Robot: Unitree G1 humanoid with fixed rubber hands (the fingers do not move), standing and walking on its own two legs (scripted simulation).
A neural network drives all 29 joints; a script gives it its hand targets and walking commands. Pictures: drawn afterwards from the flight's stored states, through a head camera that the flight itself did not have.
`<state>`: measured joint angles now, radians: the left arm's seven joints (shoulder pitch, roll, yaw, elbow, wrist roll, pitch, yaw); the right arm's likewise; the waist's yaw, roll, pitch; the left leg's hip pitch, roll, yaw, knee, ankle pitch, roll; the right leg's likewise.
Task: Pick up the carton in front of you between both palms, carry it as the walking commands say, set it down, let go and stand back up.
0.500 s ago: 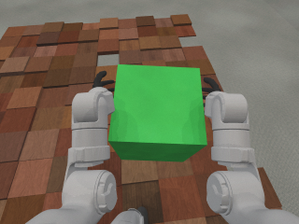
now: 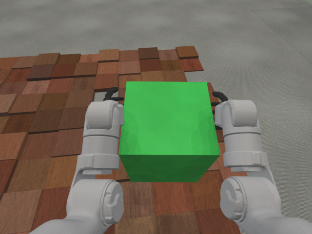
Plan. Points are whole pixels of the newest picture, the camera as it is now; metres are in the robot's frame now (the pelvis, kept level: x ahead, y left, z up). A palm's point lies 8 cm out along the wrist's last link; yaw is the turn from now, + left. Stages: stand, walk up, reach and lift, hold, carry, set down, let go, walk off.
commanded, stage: carry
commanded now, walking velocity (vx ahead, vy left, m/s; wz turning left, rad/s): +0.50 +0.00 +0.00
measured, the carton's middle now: (165, 136) +0.37 +0.00 +0.02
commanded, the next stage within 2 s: none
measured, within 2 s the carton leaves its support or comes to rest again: neither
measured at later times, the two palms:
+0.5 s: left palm (123, 42) +0.71 +0.16 +0.12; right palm (200, 50) +0.67 -0.12 +0.12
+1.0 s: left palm (120, 4) +1.02 +0.22 +0.14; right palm (179, 7) +1.05 -0.06 +0.13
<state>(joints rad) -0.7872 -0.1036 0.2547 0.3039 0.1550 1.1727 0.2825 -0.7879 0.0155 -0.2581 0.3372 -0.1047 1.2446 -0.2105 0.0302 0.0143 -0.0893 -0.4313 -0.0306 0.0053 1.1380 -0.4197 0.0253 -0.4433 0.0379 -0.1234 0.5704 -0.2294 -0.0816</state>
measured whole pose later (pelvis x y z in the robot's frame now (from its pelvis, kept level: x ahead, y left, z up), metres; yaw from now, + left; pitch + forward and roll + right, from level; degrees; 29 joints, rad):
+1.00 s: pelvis +0.68 +0.04 +0.00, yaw +1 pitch +6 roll +1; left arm -0.80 -0.17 0.34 0.04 0.14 1.33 0.33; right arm -0.77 0.12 -0.33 0.05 -0.23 1.39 -0.17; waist 0.10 -0.01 -0.05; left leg -0.59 0.01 0.09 0.57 -0.10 0.02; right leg -0.15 -0.02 -0.09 0.46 -0.40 -0.02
